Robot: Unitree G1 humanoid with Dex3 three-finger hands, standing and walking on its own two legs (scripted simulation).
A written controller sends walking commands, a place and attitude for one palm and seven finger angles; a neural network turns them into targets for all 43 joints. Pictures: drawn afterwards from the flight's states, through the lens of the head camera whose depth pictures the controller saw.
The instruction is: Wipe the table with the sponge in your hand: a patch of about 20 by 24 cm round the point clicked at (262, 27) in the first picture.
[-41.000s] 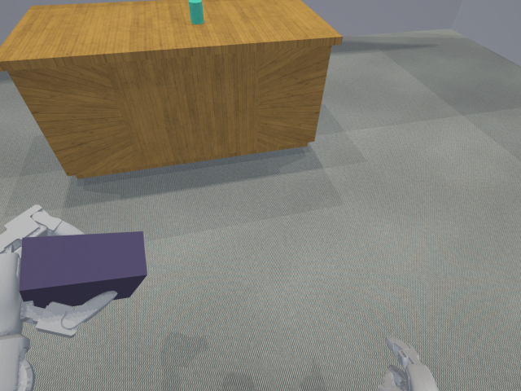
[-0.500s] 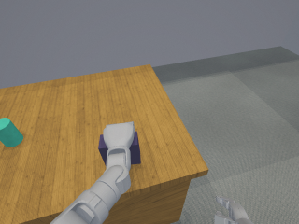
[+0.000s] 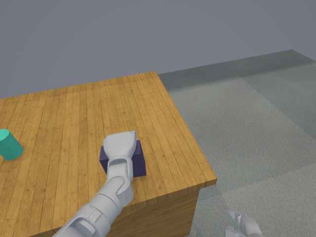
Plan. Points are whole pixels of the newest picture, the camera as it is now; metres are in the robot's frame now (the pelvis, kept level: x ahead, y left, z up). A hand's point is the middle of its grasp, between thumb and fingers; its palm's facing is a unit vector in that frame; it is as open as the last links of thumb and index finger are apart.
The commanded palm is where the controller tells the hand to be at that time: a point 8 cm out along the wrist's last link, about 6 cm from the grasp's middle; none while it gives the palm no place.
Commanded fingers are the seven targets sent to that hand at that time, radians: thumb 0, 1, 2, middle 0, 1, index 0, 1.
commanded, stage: slide back across to the middle lane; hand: left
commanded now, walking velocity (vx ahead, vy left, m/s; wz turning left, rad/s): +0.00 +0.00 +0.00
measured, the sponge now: (125, 164) +0.33 +0.14 -0.01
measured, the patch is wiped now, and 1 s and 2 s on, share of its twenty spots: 0.95 0.95 0.95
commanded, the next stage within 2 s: wipe forward along the middle lane in 0.46 s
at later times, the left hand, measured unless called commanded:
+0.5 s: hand (107, 164) +0.30 +0.18 +0.03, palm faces -0.01 -0.12 -0.99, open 9.5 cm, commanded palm +0.26 +0.19 +0.07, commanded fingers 0.00 0.10 1.30 -1.20 -1.60 -1.20 -1.60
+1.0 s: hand (104, 160) +0.32 +0.20 +0.02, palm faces -0.06 -0.07 -1.00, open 9.5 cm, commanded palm +0.30 +0.20 +0.05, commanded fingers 0.00 0.10 1.30 -1.20 -1.60 -1.20 -1.60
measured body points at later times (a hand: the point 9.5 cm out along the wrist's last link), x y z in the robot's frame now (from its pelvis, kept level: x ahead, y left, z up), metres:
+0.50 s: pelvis +0.01 -0.01 +0.00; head -0.03 -0.04 +0.45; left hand +0.30 +0.18 +0.08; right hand +0.24 -0.22 -0.08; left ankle +0.01 +0.14 -0.73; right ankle -0.01 -0.11 -0.73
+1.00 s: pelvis -0.02 +0.00 +0.00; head -0.03 -0.03 +0.45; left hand +0.32 +0.20 +0.07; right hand +0.17 -0.23 -0.12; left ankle +0.01 +0.14 -0.73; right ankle -0.01 -0.11 -0.73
